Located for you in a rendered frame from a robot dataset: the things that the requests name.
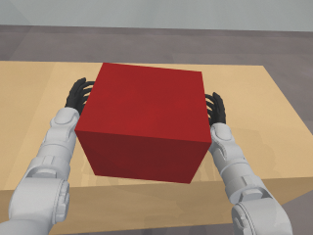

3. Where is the robot right hand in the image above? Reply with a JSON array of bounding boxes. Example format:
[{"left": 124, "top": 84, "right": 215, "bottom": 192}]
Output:
[{"left": 204, "top": 92, "right": 226, "bottom": 128}]

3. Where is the right robot forearm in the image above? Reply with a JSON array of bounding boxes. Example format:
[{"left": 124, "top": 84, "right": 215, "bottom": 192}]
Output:
[{"left": 208, "top": 122, "right": 292, "bottom": 233}]

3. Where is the left robot upper arm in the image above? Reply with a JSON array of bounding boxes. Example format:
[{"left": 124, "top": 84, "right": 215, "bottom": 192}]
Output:
[{"left": 0, "top": 177, "right": 70, "bottom": 235}]

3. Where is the pedestal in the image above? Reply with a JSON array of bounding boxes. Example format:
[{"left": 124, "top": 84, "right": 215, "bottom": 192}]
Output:
[{"left": 0, "top": 61, "right": 313, "bottom": 235}]

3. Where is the carton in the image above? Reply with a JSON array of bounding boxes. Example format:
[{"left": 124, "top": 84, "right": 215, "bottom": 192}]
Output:
[{"left": 74, "top": 63, "right": 212, "bottom": 184}]

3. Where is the left robot forearm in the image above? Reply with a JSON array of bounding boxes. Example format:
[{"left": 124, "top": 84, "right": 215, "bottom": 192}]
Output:
[{"left": 8, "top": 107, "right": 80, "bottom": 219}]

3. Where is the robot left hand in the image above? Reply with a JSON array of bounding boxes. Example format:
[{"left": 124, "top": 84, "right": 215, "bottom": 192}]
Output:
[{"left": 65, "top": 77, "right": 95, "bottom": 116}]

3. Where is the right robot upper arm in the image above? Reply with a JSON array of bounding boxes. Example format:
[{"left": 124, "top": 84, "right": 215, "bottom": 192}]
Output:
[{"left": 231, "top": 197, "right": 292, "bottom": 235}]

